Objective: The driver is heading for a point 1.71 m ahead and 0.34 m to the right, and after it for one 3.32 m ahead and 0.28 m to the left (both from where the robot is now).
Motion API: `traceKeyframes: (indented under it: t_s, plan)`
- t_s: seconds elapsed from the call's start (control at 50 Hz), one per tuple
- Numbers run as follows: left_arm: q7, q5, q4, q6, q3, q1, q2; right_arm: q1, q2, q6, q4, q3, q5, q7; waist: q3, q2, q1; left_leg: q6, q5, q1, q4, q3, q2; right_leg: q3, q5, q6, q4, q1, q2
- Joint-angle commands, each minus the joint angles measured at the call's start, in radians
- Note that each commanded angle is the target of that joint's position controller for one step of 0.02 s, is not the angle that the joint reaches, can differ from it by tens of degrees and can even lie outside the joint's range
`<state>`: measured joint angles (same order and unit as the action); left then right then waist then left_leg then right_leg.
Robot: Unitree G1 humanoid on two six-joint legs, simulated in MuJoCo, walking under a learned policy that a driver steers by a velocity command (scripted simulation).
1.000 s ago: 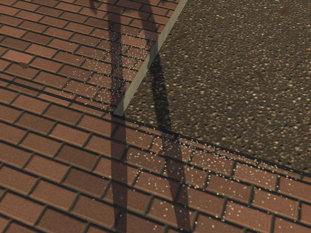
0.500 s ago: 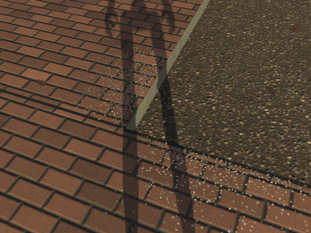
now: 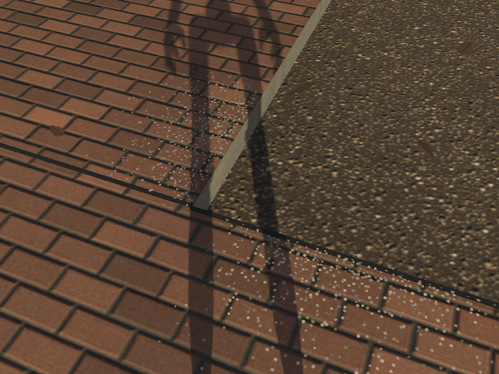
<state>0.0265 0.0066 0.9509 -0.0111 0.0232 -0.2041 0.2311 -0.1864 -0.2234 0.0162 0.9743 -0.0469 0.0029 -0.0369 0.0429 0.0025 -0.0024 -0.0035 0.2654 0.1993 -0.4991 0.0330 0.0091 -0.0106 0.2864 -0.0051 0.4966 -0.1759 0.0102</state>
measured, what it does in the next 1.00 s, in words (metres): walks ahead: right foot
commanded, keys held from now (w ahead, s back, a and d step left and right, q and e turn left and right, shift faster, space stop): no key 0.12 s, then w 0.88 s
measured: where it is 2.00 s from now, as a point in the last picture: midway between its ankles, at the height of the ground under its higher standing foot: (281, 256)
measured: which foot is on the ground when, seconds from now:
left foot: down 0.00-0.82, up 0.84-1.00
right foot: down 0.00-0.38, up 0.40-0.80, down 0.82-1.00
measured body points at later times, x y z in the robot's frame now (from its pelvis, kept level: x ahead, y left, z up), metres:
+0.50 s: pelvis +0.08 +0.03 +0.00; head +0.08 +0.04 +0.45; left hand +0.15 +0.29 -0.14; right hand +0.05 -0.23 -0.14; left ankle +0.02 +0.12 -0.74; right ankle +0.03 -0.11 -0.66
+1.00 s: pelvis +0.34 -0.04 +0.00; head +0.36 -0.05 +0.45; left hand +0.42 +0.22 -0.13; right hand +0.41 -0.31 -0.14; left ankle +0.31 +0.12 -0.64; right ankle +0.39 -0.12 -0.74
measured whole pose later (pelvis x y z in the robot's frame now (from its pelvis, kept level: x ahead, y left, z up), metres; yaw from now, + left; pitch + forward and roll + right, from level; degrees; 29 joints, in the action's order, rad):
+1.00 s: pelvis +0.34 -0.04 +0.00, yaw +0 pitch +0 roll -1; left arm -0.05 0.00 0.95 -0.10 0.05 -0.21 0.24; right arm -0.26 -0.26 -0.10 0.97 -0.05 -0.03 -0.02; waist 0.04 0.04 -0.02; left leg 0.05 0.30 0.50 -1.19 0.04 -0.09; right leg -0.07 0.13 0.08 0.39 -0.26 -0.07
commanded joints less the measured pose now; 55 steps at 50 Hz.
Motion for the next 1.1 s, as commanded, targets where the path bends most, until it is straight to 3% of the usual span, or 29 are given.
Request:
traceKeyframes:
  t_s: [0.02, 0.12, 0.16, 0.2, 0.28, 0.32, 0.34, 0.36, 0.38, 0.4, 0.42, 0.44, 0.46, 0.48, 0.52, 0.62, 0.66, 0.72, 0.76, 0.8, 0.82, 0.84, 0.86, 0.88, 0.9, 0.92, 0.96, 1.02, 1.1]
  plan:
    - [0.005, -0.001, -0.02, -0.009, 0.02, -0.01, 0.106, -0.001, -0.108, -0.009, -0.013, -0.019, -0.001, -0.005, -0.022, -0.004, 0.0, 0.021, -0.179, -0.027, 0.076, 0.035, -0.035, 0.032, -0.145, 0.014, -0.094, -0.035, 0.031]
    - [0.008, -0.001, 0.011, -0.008, 0.017, -0.022, 0.104, -0.003, -0.104, -0.009, 0.026, -0.016, -0.002, -0.006, -0.017, -0.003, 0.001, 0.019, -0.175, -0.026, 0.082, 0.028, -0.033, 0.03, -0.142, 0.015, -0.1, -0.034, 0.027]
    - [0.013, -0.01, 0.032, -0.002, 0.022, -0.049, 0.112, -0.028, -0.103, -0.006, 0.049, -0.017, -0.01, -0.008, -0.024, -0.012, 0.001, 0.033, 0.112, -0.005, 0.059, -0.008, 0.004, 0.018, 0.138, 0.037, -0.098, -0.044, 0.005]
    - [0.018, -0.02, 0.023, -0.003, 0.029, -0.051, 0.133, -0.015, -0.109, -0.016, 0.041, -0.02, -0.016, -0.008, 0.063, -0.035, -0.005, 0.059, 0.378, 0.116, 0.029, -0.007, 0.011, 0.087, 0.436, 0.085, -0.131, -0.113, 0.041]
    - [0.009, -0.035, 0.048, -0.043, 0.057, -0.146, 0.206, 0.037, -0.05, -0.081, 0.012, -0.007, -0.027, 0.019, 0.107, -0.18, -0.028, 0.059, 0.165, 0.25, -0.207, -0.064, 0.002, 0.447, 0.544, 0.231, -0.313, -0.051, 0.287]
    - [0.002, -0.035, 0.022, -0.051, 0.054, -0.086, 0.195, 0.006, -0.049, -0.097, 0.02, -0.007, -0.035, 0.033, 0.113, -0.164, 0.013, 0.091, 0.184, 0.174, -0.161, -0.057, -0.02, 0.433, 0.473, 0.228, -0.319, -0.115, 0.293]
    - [-0.004, -0.042, 0.001, -0.049, 0.051, -0.025, 0.187, -0.058, -0.045, -0.101, 0.046, -0.008, -0.038, 0.036, 0.11, -0.155, 0.056, 0.106, 0.156, 0.039, -0.03, -0.072, -0.011, 0.347, 0.414, 0.193, -0.284, -0.184, 0.244]
    - [-0.008, -0.044, -0.018, -0.047, 0.048, 0.02, 0.171, -0.146, -0.064, -0.103, 0.089, -0.018, -0.035, 0.035, 0.091, -0.122, 0.093, 0.102, 0.07, -0.122, 0.054, -0.07, 0.006, 0.248, 0.316, 0.149, -0.208, -0.26, 0.172]
    - [-0.012, -0.036, -0.038, -0.053, 0.035, 0.055, 0.126, -0.252, -0.113, -0.102, 0.124, -0.035, -0.028, 0.031, 0.049, -0.007, 0.125, 0.118, 0.076, -0.259, 0.12, 0.08, -0.082, 0.124, 0.165, 0.095, 0.003, -0.351, 0.088]
    - [-0.01, -0.031, -0.08, -0.069, 0.023, 0.075, 0.071, -0.387, -0.232, -0.106, 0.152, -0.065, -0.031, 0.035, 0.0, 0.275, 0.152, 0.229, 0.202, -0.396, 0.278, 0.453, -0.282, -0.046, 0.128, 0.025, 0.345, -0.526, -0.041]
    - [-0.008, -0.043, -0.091, -0.086, 0.031, 0.089, 0.104, -0.387, -0.207, -0.12, 0.145, -0.05, -0.012, 0.045, 0.013, 0.245, 0.142, 0.306, 0.177, -0.396, 0.326, 0.654, -0.387, 0.042, 0.271, 0.028, 0.568, -0.642, -0.041]
    - [-0.017, -0.059, -0.079, -0.097, 0.035, 0.054, 0.115, -0.322, -0.14, -0.133, 0.124, -0.029, -0.008, 0.045, 0.052, 0.134, 0.092, 0.295, 0.123, -0.399, 0.305, 0.578, -0.379, 0.097, 0.214, 0.051, 0.683, -0.713, 0.012]
    - [-0.027, -0.062, -0.062, -0.104, 0.033, 0.03, 0.107, -0.281, -0.113, -0.139, 0.105, -0.02, -0.009, 0.047, 0.048, 0.098, 0.068, 0.26, 0.071, -0.397, 0.303, 0.468, -0.336, 0.095, 0.127, 0.072, 0.705, -0.732, 0.046]
    - [-0.031, -0.052, -0.063, -0.109, 0.038, 0.044, 0.112, -0.252, -0.114, -0.137, 0.094, -0.016, -0.013, 0.051, 0.057, 0.065, 0.055, 0.229, -0.006, -0.392, 0.314, 0.386, -0.314, 0.079, 0.05, 0.079, 0.679, -0.751, 0.074]
    - [-0.044, -0.035, -0.072, -0.107, 0.044, 0.078, 0.107, -0.257, -0.067, -0.122, 0.092, 0.005, -0.008, 0.049, 0.047, 0.074, 0.048, 0.186, -0.216, -0.344, 0.33, 0.237, -0.256, 0.045, -0.042, 0.066, 0.597, -0.69, 0.105]
    - [-0.057, -0.03, -0.15, -0.09, 0.011, 0.27, 0.029, -0.275, -0.128, -0.102, 0.072, 0.004, -0.001, 0.017, 0.094, 0.075, 0.077, 0.183, -0.296, -0.146, 0.402, 0.074, -0.19, -0.042, -0.235, 0.006, 0.241, -0.521, 0.059]
    - [-0.061, -0.034, -0.17, -0.087, 0.009, 0.319, 0.044, -0.312, -0.153, -0.104, 0.081, -0.003, -0.007, 0.013, 0.106, 0.097, 0.084, 0.184, -0.278, -0.119, 0.432, 0.057, -0.202, -0.06, -0.291, 0.011, 0.142, -0.438, 0.034]
    - [-0.072, -0.041, -0.194, -0.087, 0.016, 0.345, 0.08, -0.321, -0.153, -0.104, 0.091, -0.01, -0.024, 0.012, 0.118, 0.099, 0.057, 0.166, -0.353, -0.209, 0.406, 0.04, -0.248, -0.028, -0.308, 0.053, 0.056, -0.415, 0.033]
    - [-0.075, -0.038, -0.185, -0.091, 0.034, 0.279, 0.119, -0.297, -0.172, -0.095, 0.083, -0.019, -0.018, 0.013, 0.05, 0.112, 0.003, 0.142, -0.625, -0.281, 0.296, 0.018, -0.265, -0.038, -0.267, 0.087, 0.046, -0.313, 0.003]
    - [-0.065, -0.039, -0.111, -0.084, 0.075, 0.023, 0.182, -0.27, -0.173, -0.075, 0.069, -0.021, -0.006, 0.014, -0.119, 0.121, -0.131, 0.103, -0.891, -0.239, -0.022, -0.031, -0.216, -0.075, -0.227, 0.134, 0.063, 0.014, -0.054]
    - [-0.055, -0.033, -0.071, -0.077, 0.093, -0.153, 0.233, -0.274, -0.144, -0.073, 0.048, -0.008, 0.006, 0.015, -0.236, 0.05, -0.191, 0.075, -0.657, -0.017, -0.315, -0.049, -0.172, 0.092, -0.176, 0.187, 0.084, 0.314, 0.089]
    - [-0.06, -0.016, -0.041, -0.074, 0.105, -0.242, 0.308, -0.42, 0.018, -0.093, 0.042, 0.034, 0.0, 0.029, -0.423, -0.247, -0.108, 0.01, 0.051, 0.335, -0.724, -0.034, 0.035, 0.622, 0.129, 0.363, -0.068, 0.624, 0.356]
    - [-0.063, -0.022, -0.041, -0.075, 0.078, -0.206, 0.217, -0.358, -0.052, -0.125, 0.05, 0.019, -0.022, 0.036, -0.399, -0.209, -0.129, 0.034, 0.27, 0.438, -0.874, 0.112, 0.033, 0.804, 0.22, 0.341, -0.237, 0.568, 0.36]
    - [-0.064, -0.023, -0.053, -0.082, 0.064, -0.102, 0.175, -0.25, -0.122, -0.143, 0.004, -0.003, -0.052, 0.038, -0.21, -0.172, -0.1, 0.055, 0.215, 0.524, -0.92, 0.089, -0.02, 0.651, 0.175, 0.29, -0.251, 0.411, 0.337]
    - [-0.066, -0.019, -0.076, -0.09, 0.054, -0.007, 0.146, -0.186, -0.136, -0.151, -0.014, -0.005, -0.053, 0.03, -0.13, -0.067, -0.066, 0.067, 0.116, 0.489, -0.877, 0.067, -0.079, 0.508, 0.057, 0.264, -0.268, 0.242, 0.304]
    - [-0.072, -0.007, -0.08, -0.098, 0.047, 0.046, 0.119, -0.159, -0.13, -0.147, -0.019, -0.014, -0.04, 0.02, -0.079, -0.024, -0.031, 0.068, 0.052, 0.439, -0.817, 0.053, -0.117, 0.397, -0.063, 0.247, -0.289, 0.104, 0.266]
    - [-0.08, 0.005, -0.068, -0.106, 0.038, 0.072, 0.084, -0.205, -0.091, -0.117, -0.012, -0.018, -0.027, 0.014, -0.069, -0.07, 0.025, 0.069, 0.002, 0.328, -0.732, 0.061, -0.158, 0.276, -0.12, 0.234, -0.336, -0.023, 0.206]
    - [-0.064, -0.001, -0.036, -0.11, 0.041, 0.016, 0.114, -0.152, -0.082, -0.093, -0.04, -0.023, -0.02, 0.01, -0.014, -0.065, 0.035, 0.044, -0.043, 0.374, -0.617, 0.039, -0.176, 0.21, -0.14, 0.258, -0.396, -0.084, 0.196]
    - [-0.032, -0.001, -0.015, -0.099, 0.048, -0.07, 0.151, 0.016, -0.092, -0.096, -0.101, -0.025, -0.005, 0.016, 0.018, -0.039, -0.004, 0.011, -0.26, 0.5, -0.361, 0.031, -0.175, 0.163, -0.198, 0.241, -0.412, -0.009, 0.191]
Velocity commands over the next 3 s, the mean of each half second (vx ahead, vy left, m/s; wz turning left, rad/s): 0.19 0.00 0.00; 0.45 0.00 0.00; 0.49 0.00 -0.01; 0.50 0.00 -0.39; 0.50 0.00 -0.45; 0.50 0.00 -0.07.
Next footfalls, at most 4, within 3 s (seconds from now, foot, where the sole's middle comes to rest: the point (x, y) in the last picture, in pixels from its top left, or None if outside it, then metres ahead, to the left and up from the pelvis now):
0.82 right None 0.43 -0.12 -0.77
1.38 left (222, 297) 0.74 0.12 -0.77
2.06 right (327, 227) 1.10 -0.24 -0.90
2.48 left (299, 159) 1.45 -0.17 -0.90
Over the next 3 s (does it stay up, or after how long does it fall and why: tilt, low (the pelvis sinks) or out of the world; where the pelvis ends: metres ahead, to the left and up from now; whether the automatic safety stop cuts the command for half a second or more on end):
stays up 1.48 -0.32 -0.13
